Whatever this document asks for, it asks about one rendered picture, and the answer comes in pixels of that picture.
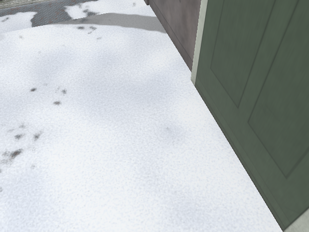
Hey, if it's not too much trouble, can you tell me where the stairs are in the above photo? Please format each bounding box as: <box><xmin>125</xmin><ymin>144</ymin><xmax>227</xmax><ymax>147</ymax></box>
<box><xmin>0</xmin><ymin>0</ymin><xmax>52</xmax><ymax>10</ymax></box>

